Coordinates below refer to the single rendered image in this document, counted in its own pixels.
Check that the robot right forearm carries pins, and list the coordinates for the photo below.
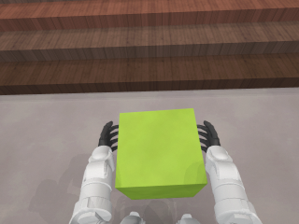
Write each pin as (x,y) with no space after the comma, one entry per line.
(231,201)

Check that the robot left forearm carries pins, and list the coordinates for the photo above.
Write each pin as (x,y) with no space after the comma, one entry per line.
(95,193)

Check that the left robot hand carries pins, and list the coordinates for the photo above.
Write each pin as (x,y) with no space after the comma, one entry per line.
(106,135)

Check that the left robot shin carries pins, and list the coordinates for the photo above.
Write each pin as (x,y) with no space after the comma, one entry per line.
(134,214)

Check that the robot left thigh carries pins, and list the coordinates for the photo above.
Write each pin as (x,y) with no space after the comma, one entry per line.
(133,220)

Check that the carton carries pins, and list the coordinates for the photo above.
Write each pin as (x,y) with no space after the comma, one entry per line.
(159,155)

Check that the right robot hand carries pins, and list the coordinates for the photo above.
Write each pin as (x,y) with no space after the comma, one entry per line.
(211,136)

